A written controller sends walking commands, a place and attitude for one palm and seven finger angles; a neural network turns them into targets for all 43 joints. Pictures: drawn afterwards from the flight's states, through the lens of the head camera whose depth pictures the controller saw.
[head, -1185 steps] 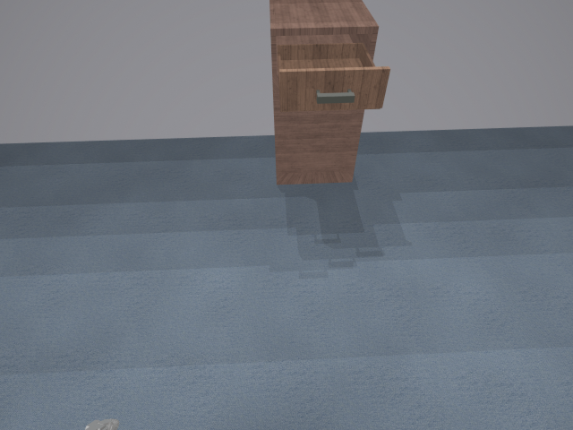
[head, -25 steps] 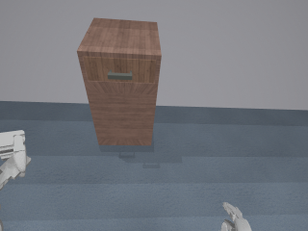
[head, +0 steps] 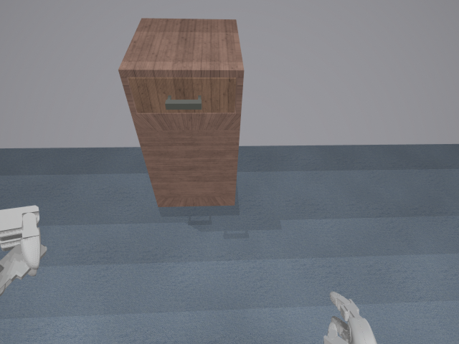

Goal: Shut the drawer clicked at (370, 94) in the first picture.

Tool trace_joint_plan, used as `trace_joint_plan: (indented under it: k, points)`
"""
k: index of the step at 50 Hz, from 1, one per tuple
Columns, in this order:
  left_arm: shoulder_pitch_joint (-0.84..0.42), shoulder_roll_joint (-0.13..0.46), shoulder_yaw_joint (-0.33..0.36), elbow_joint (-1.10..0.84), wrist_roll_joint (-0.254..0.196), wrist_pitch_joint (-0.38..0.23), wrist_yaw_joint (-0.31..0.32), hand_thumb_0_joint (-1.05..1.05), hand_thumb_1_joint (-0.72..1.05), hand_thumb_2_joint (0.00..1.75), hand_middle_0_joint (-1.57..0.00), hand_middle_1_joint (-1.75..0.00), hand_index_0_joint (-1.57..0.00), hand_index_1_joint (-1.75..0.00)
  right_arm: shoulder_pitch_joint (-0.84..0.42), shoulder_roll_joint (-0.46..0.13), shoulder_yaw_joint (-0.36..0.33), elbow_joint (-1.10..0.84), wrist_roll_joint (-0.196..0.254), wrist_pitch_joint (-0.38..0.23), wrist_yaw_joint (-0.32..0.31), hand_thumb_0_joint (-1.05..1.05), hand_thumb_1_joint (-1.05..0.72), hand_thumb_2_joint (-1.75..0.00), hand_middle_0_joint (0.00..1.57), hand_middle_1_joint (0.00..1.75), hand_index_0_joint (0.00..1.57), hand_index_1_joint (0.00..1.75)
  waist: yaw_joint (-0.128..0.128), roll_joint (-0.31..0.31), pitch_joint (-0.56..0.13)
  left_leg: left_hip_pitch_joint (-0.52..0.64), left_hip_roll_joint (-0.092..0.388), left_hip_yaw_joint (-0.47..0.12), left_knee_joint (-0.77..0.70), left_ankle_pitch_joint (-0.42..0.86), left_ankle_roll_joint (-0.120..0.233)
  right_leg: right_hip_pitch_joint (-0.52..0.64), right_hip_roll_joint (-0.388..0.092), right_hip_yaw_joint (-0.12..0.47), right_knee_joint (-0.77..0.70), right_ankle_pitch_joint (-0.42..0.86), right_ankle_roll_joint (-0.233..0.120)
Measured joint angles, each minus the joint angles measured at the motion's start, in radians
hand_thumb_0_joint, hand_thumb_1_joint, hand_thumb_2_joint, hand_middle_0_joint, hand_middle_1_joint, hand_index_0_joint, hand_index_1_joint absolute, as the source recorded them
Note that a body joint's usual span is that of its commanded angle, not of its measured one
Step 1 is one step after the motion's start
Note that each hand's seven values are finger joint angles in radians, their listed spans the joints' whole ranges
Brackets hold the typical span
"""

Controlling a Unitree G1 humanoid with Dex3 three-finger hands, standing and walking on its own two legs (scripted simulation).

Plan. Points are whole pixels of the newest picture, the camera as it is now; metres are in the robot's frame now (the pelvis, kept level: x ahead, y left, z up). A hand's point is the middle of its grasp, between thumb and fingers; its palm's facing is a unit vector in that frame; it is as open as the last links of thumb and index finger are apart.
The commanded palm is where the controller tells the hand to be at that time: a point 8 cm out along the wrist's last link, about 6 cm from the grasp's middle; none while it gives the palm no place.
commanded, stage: let the arm hang, fingers relaxed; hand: left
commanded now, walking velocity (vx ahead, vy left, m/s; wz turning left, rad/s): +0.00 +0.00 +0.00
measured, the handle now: (184, 101) +0.88 +0.19 -0.08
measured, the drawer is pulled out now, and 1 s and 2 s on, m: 0.00 0.00 0.00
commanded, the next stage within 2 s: look to check the result in 1.16 s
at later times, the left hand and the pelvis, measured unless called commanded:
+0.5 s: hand out of the picture -0.04 +0.20 -0.17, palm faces +0.07 -0.97 -0.21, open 3.9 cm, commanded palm none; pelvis +0.00 +0.01 +0.00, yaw +2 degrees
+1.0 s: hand out of the picture -0.01 +0.16 -0.17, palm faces +0.06 -0.98 -0.18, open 7.3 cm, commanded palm none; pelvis +0.00 +0.01 +0.01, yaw +1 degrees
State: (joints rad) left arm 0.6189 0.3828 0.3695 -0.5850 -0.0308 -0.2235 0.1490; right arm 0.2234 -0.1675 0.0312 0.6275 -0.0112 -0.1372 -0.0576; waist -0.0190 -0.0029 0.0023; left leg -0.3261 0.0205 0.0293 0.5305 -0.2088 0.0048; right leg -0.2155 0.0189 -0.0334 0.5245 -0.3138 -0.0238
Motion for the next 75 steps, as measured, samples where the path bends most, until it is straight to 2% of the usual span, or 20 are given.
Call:
trace_joint_plan:
  k: [3,4,5,7,9,11,13,15,16,18,24,36,42,49,54,75]
  points:
    - [0.036,-0.006,-0.013,-0.016,-0.012,-0.002,-0.006,0.01,0.89,0.90,-1.41,-1.60,-1.40,-1.60,-0.009,0.005,0.006,-0.006,0.002,0.018,0.007,0.01,-0.90,-0.90,0.20,0.30,0.20,0.30,0.007,0.018,-0.009,-0.009,0.014,-0.002,0.017,-0.015,-0.004,0.007,0.015,0.000,-0.019,0.006,-0.005]
    - [0.011,-0.003,-0.038,0.039,0.006,-0.013,-0.024,0.01,0.89,0.90,-1.41,-1.60,-1.40,-1.60,-0.013,-0.003,-0.005,0.014,0.002,0.004,0.025,0.01,-0.90,-0.90,0.20,0.30,0.20,0.30,0.013,0.026,-0.020,-0.028,0.011,-0.006,0.039,-0.017,-0.003,-0.005,0.011,-0.004,-0.007,0.000,-0.003]
    - [-0.041,-0.004,-0.081,0.138,0.024,0.004,-0.052,0.01,0.89,0.90,-1.40,-1.60,-1.40,-1.60,-0.021,-0.020,-0.018,0.040,0.003,0.006,0.044,0.01,-0.90,-0.90,0.20,0.30,0.20,0.30,0.023,0.040,-0.029,-0.045,0.004,-0.010,0.062,-0.023,-0.001,-0.021,0.004,-0.008,0.020,-0.012,0.001]
    - [-0.158,-0.040,-0.171,0.404,0.045,0.089,-0.095,0.00,0.89,0.90,-1.39,-1.59,-1.39,-1.59,-0.044,-0.055,-0.035,0.095,0.001,0.043,0.062,0.00,-0.90,-0.90,0.20,0.30,0.20,0.30,0.035,0.068,-0.046,-0.061,-0.010,-0.013,0.094,-0.049,0.007,-0.047,-0.011,-0.014,0.081,-0.047,0.010]
    - [-0.257,-0.098,-0.233,0.699,0.056,0.181,-0.115,0.00,0.89,0.90,-1.36,-1.56,-1.36,-1.56,-0.059,-0.075,-0.039,0.140,-0.006,0.089,0.064,0.00,-0.90,-0.90,0.20,0.30,0.20,0.30,0.033,0.078,-0.052,-0.066,-0.024,-0.017,0.121,-0.063,0.015,-0.052,-0.024,-0.019,0.118,-0.071,0.016]
    - [-0.313,-0.146,-0.273,0.954,0.061,0.246,-0.122,0.00,0.90,0.90,-1.32,-1.52,-1.32,-1.52,-0.058,-0.074,-0.038,0.170,-0.013,0.121,0.064,0.00,-0.90,-0.90,0.20,0.30,0.20,0.30,0.023,0.061,-0.045,-0.056,-0.033,-0.018,0.130,-0.067,0.017,-0.044,-0.034,-0.021,0.134,-0.083,0.017]
    - [-0.333,-0.181,-0.311,1.152,0.060,0.281,-0.127,0.00,0.90,0.90,-1.26,-1.46,-1.26,-1.47,-0.049,-0.062,-0.034,0.195,-0.019,0.141,0.062,0.00,-0.90,-0.90,0.20,0.30,0.20,0.30,0.009,0.029,-0.025,-0.038,-0.038,-0.019,0.121,-0.065,0.016,-0.028,-0.038,-0.023,0.133,-0.086,0.016]
    - [-0.331,-0.211,-0.342,1.303,0.059,0.291,-0.125,0.01,0.91,0.90,-1.20,-1.41,-1.19,-1.40,-0.036,-0.048,-0.031,0.226,-0.023,0.151,0.059,0.00,-0.90,-0.90,0.20,0.30,0.20,0.30,0.001,-0.001,-0.002,-0.019,-0.035,-0.021,0.098,-0.054,0.016,-0.008,-0.036,-0.024,0.107,-0.072,0.019]
    - [-0.331,-0.208,-0.333,1.355,0.069,0.284,-0.098,0.01,0.90,0.90,-1.17,-1.40,-1.16,-1.37,-0.025,-0.040,-0.029,0.243,-0.022,0.154,0.056,0.00,-0.90,-0.90,0.20,0.30,0.20,0.30,0.002,-0.014,0.009,-0.013,-0.032,-0.025,0.085,-0.046,0.015,0.001,-0.031,-0.029,0.086,-0.061,0.016]
    - [-0.326,-0.184,-0.329,1.440,0.057,0.276,-0.104,0.01,0.90,0.90,-1.10,-1.36,-1.09,-1.29,-0.002,-0.028,-0.026,0.282,-0.022,0.160,0.051,0.00,-0.90,-0.90,0.20,0.30,0.20,0.30,0.010,-0.030,0.028,-0.002,-0.026,-0.033,0.050,-0.025,0.012,0.020,-0.022,-0.036,0.038,-0.033,0.012]
    - [-0.275,-0.165,-0.351,1.616,0.041,0.256,-0.128,0.01,0.90,0.90,-0.88,-1.10,-0.87,-1.05,0.054,-0.015,-0.030,0.391,-0.013,0.172,0.039,0.00,-0.90,-0.90,0.20,0.30,0.20,0.30,0.032,-0.018,0.061,0.027,-0.026,-0.035,-0.041,0.028,0.016,0.055,-0.019,-0.037,-0.068,0.029,0.013]
    - [-0.255,-0.222,-0.371,1.748,0.036,0.238,-0.119,0.01,0.90,0.90,-0.41,-0.55,-0.41,-0.54,0.075,0.025,-0.035,0.489,-0.004,0.164,0.032,0.00,-0.90,-0.90,0.20,0.30,0.20,0.30,0.028,0.028,0.064,0.070,-0.039,-0.013,-0.105,0.059,0.023,0.070,-0.034,-0.017,-0.088,0.043,0.020]
    - [-0.290,-0.252,-0.371,1.737,0.036,0.225,-0.114,0.00,0.90,0.90,-0.27,-0.38,-0.27,-0.38,0.071,0.047,-0.037,0.502,-0.008,0.160,0.030,0.00,-0.91,-0.90,0.20,0.30,0.20,0.30,0.021,0.030,0.045,0.077,-0.037,-0.009,-0.107,0.058,0.019,0.069,-0.034,-0.012,-0.076,0.036,0.017]
    - [-0.328,-0.274,-0.369,1.716,0.037,0.217,-0.109,0.00,0.91,0.90,-0.21,-0.32,-0.21,-0.32,0.077,0.055,-0.042,0.508,-0.009,0.154,0.030,0.00,-0.91,-0.90,0.20,0.30,0.20,0.30,0.011,0.021,0.032,0.080,-0.030,-0.008,-0.097,0.048,0.012,0.073,-0.027,-0.011,-0.069,0.027,0.011]
    - [-0.333,-0.266,-0.363,1.716,0.036,0.218,-0.108,0.01,0.92,0.90,-0.20,-0.30,-0.20,-0.31,0.084,0.058,-0.044,0.507,-0.010,0.150,0.027,0.00,-0.91,-0.90,0.20,0.30,0.20,0.30,0.006,0.014,0.033,0.082,-0.023,-0.009,-0.092,0.040,0.006,0.077,-0.020,-0.011,-0.071,0.024,0.005]
    - [-0.321,-0.261,-0.359,1.729,0.034,0.215,-0.110,0.00,0.90,0.90,-0.20,-0.30,-0.20,-0.30,0.052,0.038,-0.046,0.509,-0.006,0.146,0.022,0.00,-0.90,-0.90,0.20,0.30,0.20,0.30,0.017,0.015,0.055,0.101,-0.012,-0.017,-0.100,0.029,-0.006,0.107,-0.007,-0.017,-0.100,0.022,-0.005]
